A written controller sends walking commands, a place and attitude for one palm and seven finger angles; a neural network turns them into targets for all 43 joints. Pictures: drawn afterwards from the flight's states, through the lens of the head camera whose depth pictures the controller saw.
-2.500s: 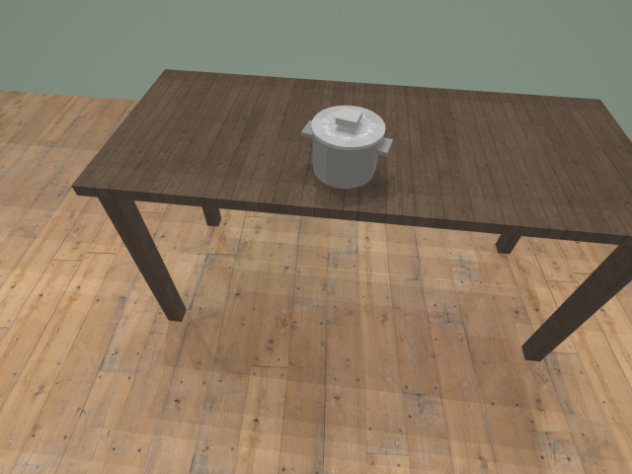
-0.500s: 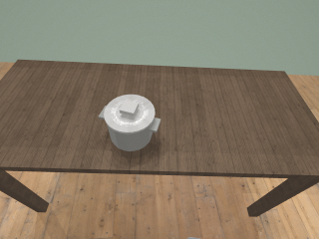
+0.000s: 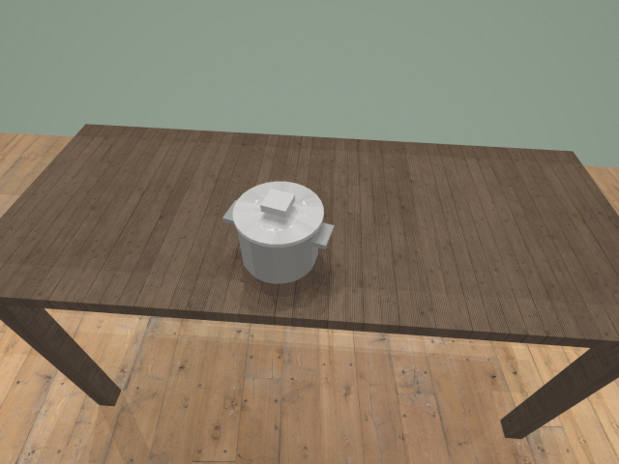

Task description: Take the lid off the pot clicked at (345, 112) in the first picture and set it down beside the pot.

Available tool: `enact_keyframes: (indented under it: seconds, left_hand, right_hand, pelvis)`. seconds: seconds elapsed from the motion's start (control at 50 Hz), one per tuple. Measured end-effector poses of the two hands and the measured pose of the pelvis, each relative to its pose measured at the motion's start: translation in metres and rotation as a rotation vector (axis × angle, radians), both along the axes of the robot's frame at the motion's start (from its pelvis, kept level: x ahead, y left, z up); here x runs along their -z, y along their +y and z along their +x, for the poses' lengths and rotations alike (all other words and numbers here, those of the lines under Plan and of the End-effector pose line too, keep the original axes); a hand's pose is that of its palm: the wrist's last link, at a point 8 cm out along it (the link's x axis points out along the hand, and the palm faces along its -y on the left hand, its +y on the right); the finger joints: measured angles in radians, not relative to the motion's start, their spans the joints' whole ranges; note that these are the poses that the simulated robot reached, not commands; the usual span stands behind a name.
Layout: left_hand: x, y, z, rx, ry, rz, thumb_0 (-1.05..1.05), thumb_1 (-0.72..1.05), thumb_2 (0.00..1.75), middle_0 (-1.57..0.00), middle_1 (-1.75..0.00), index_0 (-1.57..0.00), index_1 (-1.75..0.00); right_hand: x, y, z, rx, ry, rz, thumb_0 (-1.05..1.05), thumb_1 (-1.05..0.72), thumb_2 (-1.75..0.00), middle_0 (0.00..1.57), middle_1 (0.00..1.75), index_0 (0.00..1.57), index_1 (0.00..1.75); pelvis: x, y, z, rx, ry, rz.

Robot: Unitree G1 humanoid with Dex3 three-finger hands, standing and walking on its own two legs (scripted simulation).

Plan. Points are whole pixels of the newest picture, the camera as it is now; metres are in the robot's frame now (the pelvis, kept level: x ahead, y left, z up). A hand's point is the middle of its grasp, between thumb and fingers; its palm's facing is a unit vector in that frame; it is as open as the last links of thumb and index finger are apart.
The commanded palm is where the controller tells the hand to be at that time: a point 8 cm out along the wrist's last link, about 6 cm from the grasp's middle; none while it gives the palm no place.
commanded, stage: come to a stop and stand still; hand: left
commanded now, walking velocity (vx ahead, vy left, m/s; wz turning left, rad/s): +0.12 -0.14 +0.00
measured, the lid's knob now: (278, 202) +0.52 +0.11 +0.03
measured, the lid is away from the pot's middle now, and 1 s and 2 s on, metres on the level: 0.00 0.00 0.00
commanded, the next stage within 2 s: look again from close up in 1.18 s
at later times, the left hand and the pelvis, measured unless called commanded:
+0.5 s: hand out of the picture +0.01 +0.18 -0.17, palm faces +0.03 -0.98 -0.21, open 7.3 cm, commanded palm none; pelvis +0.02 +0.02 +0.01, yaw +0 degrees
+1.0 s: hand out of the picture -0.02 +0.14 -0.17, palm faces +0.08 -0.98 -0.16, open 7.3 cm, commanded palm none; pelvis +0.01 -0.01 +0.01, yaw +0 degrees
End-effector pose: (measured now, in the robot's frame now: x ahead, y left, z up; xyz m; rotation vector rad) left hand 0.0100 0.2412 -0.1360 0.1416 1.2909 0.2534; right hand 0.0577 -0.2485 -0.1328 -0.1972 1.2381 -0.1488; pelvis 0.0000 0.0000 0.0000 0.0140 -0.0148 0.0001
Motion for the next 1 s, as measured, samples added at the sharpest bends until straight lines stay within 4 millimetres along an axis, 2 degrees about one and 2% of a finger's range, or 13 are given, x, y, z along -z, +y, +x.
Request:
enact_keyframes:
  seconds: [0.06,0.16,0.24,0.34,0.44,0.52,0.64,0.84,1.0]
  left_hand:
    - [0.012,0.013,-0.015,-0.004,0.038,-0.026,0.01,0.91,0.90,-0.20,-0.30,-0.21,-0.30]
    - [0.009,0.023,-0.026,0.000,0.061,-0.056,0.01,0.91,0.90,-0.20,-0.30,-0.20,-0.30]
    - [0.008,0.024,-0.030,0.005,0.083,-0.067,0.01,0.91,0.90,-0.20,-0.30,-0.20,-0.30]
    - [0.005,0.016,-0.024,0.033,0.133,-0.063,0.01,0.91,0.90,-0.20,-0.30,-0.20,-0.30]
    - [0.003,0.001,-0.008,0.044,0.120,-0.051,0.01,0.91,0.90,-0.20,-0.30,-0.20,-0.30]
    - [0.000,-0.011,-0.002,0.055,0.108,-0.048,0.01,0.93,0.90,-0.20,-0.30,-0.20,-0.30]
    - [0.001,-0.024,-0.004,0.047,0.113,-0.058,0.02,0.94,0.90,-0.20,-0.30,-0.20,-0.30]
    - [0.000,-0.042,-0.024,0.017,0.127,-0.086,0.01,0.92,0.90,-0.20,-0.30,-0.20,-0.30]
    - [0.001,-0.049,-0.041,0.002,0.147,-0.100,0.01,0.91,0.90,-0.20,-0.30,-0.20,-0.30]
  right_hand:
    - [-0.004,0.020,-0.015,0.005,-0.013,-0.012,0.00,-0.91,-0.90,0.19,0.30,0.20,0.30]
    - [-0.008,0.054,-0.052,0.019,0.059,0.019,0.00,-0.91,-0.90,0.19,0.30,0.20,0.30]
    - [-0.004,0.073,-0.075,0.047,0.127,0.053,0.01,-0.90,-0.90,0.20,0.30,0.20,0.30]
    - [0.004,0.084,-0.097,0.095,0.198,0.086,0.01,-0.90,-0.90,0.20,0.30,0.20,0.30]
    - [0.014,0.080,-0.112,0.132,0.269,0.110,0.01,-0.90,-0.90,0.20,0.30,0.20,0.30]
    - [0.013,0.073,-0.111,0.144,0.281,0.115,0.01,-0.90,-0.90,0.20,0.30,0.20,0.30]
    - [0.012,0.060,-0.094,0.124,0.248,0.105,0.01,-0.90,-0.90,0.20,0.30,0.20,0.30]
    - [0.012,0.045,-0.065,0.070,0.181,0.092,0.00,-0.91,-0.90,0.20,0.30,0.20,0.30]
    - [0.010,0.038,-0.065,0.054,0.175,0.079,0.01,-0.91,-0.90,0.20,0.30,0.20,0.30]
  pelvis:
    - [0.002,0.013,-0.005,0.002,-0.008,-0.004]
    - [-0.008,0.024,-0.003,-0.014,-0.005,-0.016]
    - [-0.009,0.029,0.000,-0.009,0.006,-0.007]
    - [-0.007,0.028,0.005,-0.001,0.017,0.006]
    - [-0.003,0.021,0.012,0.005,0.019,-0.004]
    - [-0.006,0.014,0.016,0.003,0.014,-0.015]
    - [-0.008,0.005,0.019,0.002,0.006,-0.015]
    - [-0.010,-0.003,0.015,-0.004,-0.001,-0.015]
    - [-0.010,-0.005,0.009,-0.006,-0.004,-0.014]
